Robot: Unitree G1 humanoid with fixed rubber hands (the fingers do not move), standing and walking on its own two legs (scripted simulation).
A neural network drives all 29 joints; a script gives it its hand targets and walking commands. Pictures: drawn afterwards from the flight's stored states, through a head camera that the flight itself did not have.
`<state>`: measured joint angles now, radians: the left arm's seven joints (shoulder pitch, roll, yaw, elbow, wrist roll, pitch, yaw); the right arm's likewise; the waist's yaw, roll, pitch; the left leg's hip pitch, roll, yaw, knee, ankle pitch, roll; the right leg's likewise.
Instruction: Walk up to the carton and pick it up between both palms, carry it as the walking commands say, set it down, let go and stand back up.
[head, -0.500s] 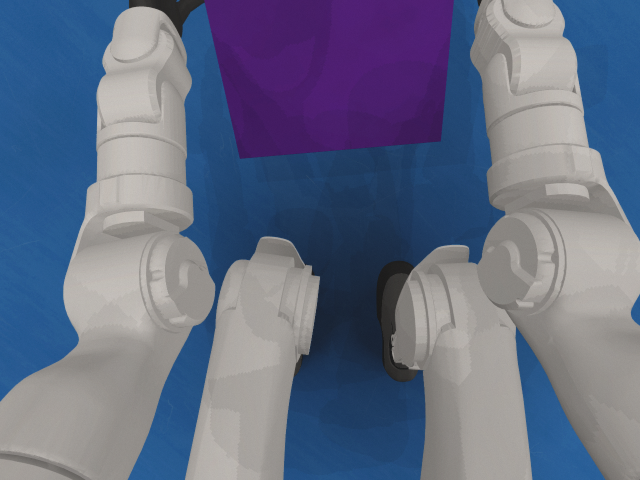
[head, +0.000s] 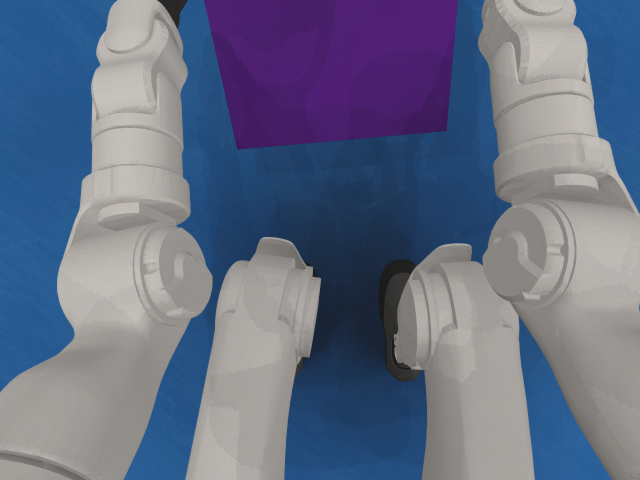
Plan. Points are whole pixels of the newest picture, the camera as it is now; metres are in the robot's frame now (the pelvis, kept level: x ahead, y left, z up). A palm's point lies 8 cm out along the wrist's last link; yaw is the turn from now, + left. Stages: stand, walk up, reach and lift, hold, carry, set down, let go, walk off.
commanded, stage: set down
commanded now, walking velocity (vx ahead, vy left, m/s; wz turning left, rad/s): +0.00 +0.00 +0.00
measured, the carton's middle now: (330, 15) +0.56 +0.03 -0.22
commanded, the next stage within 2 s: none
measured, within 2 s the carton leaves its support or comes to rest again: rests again in 0.82 s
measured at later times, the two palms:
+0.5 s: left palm out of the picture +0.54 +0.19 -0.12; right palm out of the picture +0.57 -0.12 -0.12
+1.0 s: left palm (147, 48) +0.51 +0.21 -0.16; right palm (506, 22) +0.54 -0.14 -0.16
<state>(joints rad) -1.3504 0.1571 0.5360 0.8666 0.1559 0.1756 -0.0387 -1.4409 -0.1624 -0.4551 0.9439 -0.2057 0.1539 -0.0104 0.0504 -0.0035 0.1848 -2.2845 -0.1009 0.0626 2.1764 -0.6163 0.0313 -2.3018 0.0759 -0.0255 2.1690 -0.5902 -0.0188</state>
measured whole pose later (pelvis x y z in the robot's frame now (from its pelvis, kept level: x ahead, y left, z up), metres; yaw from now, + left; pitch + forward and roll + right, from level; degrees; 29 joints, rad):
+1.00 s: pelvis -0.03 +0.00 -0.01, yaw -1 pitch +29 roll +0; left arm -1.46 0.34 0.13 1.10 -0.24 0.06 0.12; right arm -1.52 -0.38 -0.04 1.16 0.23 0.09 -0.13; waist 0.08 0.00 0.49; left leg -2.16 -0.08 0.08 2.22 -0.57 0.04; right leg -2.18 0.08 -0.03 2.21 -0.53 -0.01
